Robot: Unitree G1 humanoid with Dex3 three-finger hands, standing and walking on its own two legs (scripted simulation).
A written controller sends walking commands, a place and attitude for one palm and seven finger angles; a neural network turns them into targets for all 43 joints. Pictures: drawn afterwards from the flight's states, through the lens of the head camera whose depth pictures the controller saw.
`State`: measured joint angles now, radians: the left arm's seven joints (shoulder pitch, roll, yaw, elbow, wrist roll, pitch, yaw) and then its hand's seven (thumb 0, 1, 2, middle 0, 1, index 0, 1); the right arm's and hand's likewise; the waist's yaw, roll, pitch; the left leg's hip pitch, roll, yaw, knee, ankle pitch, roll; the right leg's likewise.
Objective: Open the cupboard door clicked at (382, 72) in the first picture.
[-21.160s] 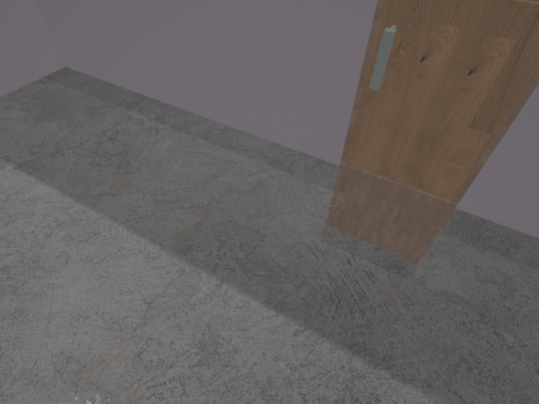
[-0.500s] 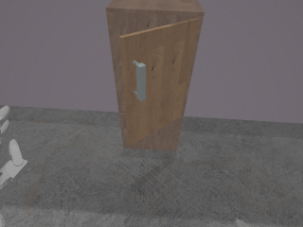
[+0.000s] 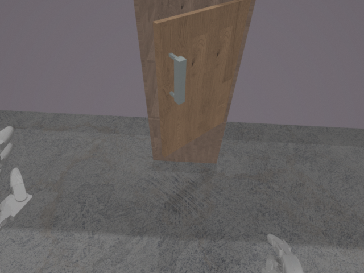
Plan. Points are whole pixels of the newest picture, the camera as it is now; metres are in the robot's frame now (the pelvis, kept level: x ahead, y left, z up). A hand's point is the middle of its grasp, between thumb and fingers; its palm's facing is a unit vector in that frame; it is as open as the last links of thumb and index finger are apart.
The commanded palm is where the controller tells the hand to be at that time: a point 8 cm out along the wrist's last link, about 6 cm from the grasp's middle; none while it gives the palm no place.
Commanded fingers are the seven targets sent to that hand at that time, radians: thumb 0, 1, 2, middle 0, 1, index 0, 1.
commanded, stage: stop stepping back and stand still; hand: left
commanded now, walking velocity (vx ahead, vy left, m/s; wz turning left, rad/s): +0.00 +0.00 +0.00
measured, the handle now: (175, 78) +0.67 +0.07 +0.07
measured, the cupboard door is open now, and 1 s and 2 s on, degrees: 42 42 42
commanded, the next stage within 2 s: let the arm hang, fingers relaxed in 0.22 s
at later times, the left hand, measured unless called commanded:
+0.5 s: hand (74, 270) +0.14 +0.25 -0.09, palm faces +0.03 -0.91 -0.41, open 7.4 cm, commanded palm none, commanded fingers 0.00 0.90 0.90 -0.20 -0.30 -0.20 -0.30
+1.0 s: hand out of the picture -0.04 +0.20 -0.17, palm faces +0.06 -0.96 -0.27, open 7.3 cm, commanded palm none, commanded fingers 0.00 0.90 0.90 -0.20 -0.30 -0.20 -0.30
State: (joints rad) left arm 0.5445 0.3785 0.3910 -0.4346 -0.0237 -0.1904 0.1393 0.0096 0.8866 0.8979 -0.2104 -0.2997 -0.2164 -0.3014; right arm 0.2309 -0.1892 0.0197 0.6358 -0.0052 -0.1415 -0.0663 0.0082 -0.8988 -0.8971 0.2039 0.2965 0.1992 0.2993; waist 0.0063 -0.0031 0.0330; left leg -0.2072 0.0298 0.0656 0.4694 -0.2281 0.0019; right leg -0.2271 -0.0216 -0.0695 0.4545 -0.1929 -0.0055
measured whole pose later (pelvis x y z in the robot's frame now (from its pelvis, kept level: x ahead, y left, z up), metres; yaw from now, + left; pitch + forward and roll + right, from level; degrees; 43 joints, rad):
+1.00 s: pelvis -0.01 -0.01 +0.00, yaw +2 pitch -2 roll +0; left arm 0.29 0.21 0.03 1.16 0.02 0.02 0.02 0.00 0.91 0.90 -0.20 -0.30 -0.20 -0.30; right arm 0.32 -0.16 -0.02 1.12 -0.02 0.02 -0.01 0.00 -0.90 -0.90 0.20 0.30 0.20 0.30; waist -0.01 0.04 0.06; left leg -0.24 0.02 0.02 0.46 -0.20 0.00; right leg -0.24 -0.03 -0.11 0.45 -0.18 -0.02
